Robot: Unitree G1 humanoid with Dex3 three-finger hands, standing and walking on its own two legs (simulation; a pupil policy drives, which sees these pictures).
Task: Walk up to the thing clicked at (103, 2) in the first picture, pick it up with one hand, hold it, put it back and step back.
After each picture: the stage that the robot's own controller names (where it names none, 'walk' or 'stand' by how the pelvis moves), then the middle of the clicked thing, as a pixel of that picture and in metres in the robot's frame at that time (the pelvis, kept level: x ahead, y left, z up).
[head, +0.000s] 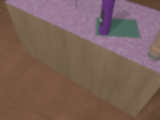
stand; (106, 15) +0.83 -0.11 -0.04
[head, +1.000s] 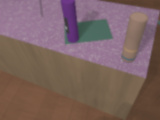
walk; (70, 22) +0.72 +0.13 -0.02
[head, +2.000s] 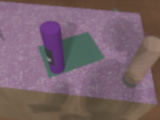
rise first; (54, 51) +0.46 +0.14 -0.01
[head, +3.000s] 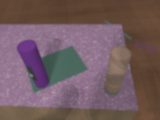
stand; (35, 66) +0.44 +0.23 -0.03
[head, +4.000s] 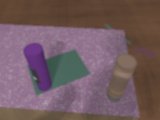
stand; (39, 70) +0.43 +0.21 -0.05
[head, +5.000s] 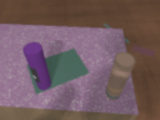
stand; (39, 68) +0.43 +0.21 -0.05
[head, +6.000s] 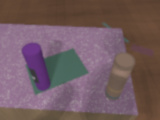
stand; (38, 69) +0.43 +0.21 -0.05
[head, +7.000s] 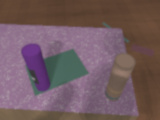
stand; (38, 70) +0.42 +0.21 -0.05
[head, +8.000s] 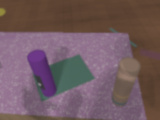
rise first; (44, 75) +0.41 +0.21 -0.04
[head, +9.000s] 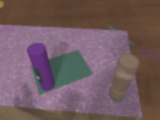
go down; (42, 69) +0.43 +0.21 -0.04
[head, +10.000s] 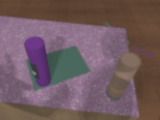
go down; (39, 64) +0.44 +0.20 -0.03
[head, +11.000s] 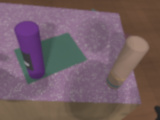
go down; (32, 54) +0.44 +0.19 +0.02
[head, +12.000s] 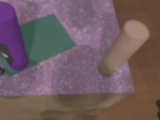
close in; (11, 43) +0.43 +0.20 +0.04
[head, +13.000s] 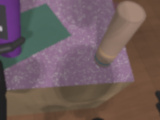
close; (7, 17) +0.51 +0.19 +0.07
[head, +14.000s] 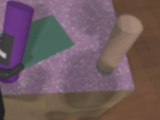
lift; (13, 45) +0.43 +0.20 +0.05
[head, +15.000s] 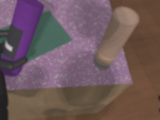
lift; (19, 39) +0.45 +0.17 +0.06
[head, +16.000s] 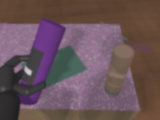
lift; (39, 63) +0.33 +0.14 +0.14
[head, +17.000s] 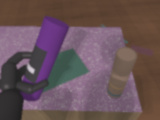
hold; (42, 61) +0.33 +0.14 +0.14
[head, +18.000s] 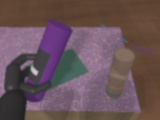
hold; (45, 63) +0.34 +0.13 +0.13
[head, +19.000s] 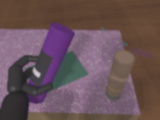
hold; (47, 65) +0.33 +0.13 +0.13
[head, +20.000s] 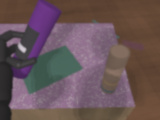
crouch; (32, 42) +0.41 +0.16 +0.15
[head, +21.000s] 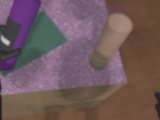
lower; (15, 33) +0.48 +0.17 +0.03
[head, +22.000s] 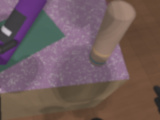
lower; (16, 27) +0.51 +0.16 +0.04
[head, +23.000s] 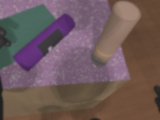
lower; (46, 40) +0.49 +0.08 -0.02
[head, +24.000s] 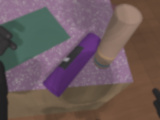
lower; (74, 62) +0.40 -0.01 -0.03
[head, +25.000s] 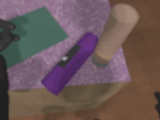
open; (72, 61) +0.41 -0.01 -0.03
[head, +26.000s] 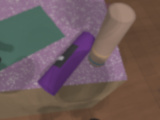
withdraw; (69, 60) +0.41 +0.00 -0.03
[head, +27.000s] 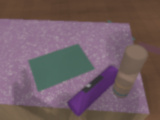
sink last; (95, 88) +0.37 -0.02 -0.08
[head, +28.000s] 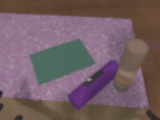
stand; (95, 83) +0.39 -0.02 -0.08
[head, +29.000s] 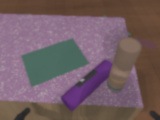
stand; (89, 83) +0.38 +0.00 -0.07
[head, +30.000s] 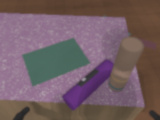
stand; (90, 82) +0.39 -0.01 -0.07
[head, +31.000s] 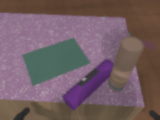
stand; (90, 82) +0.39 -0.01 -0.07
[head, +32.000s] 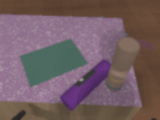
stand; (88, 83) +0.39 -0.01 -0.07
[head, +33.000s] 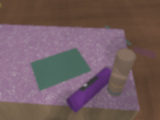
stand; (91, 88) +0.40 -0.02 -0.13
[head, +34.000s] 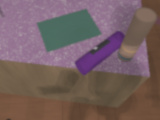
walk; (101, 52) +0.49 -0.05 -0.10
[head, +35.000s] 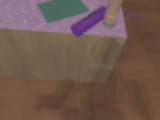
walk; (90, 20) +0.77 -0.03 -0.12
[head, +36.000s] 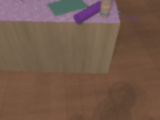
stand; (89, 12) +1.00 -0.01 -0.12
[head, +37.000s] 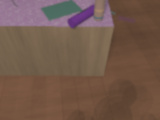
stand; (83, 15) +0.99 +0.02 -0.14
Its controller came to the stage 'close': yes
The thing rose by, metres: 0.21
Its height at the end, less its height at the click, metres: -0.09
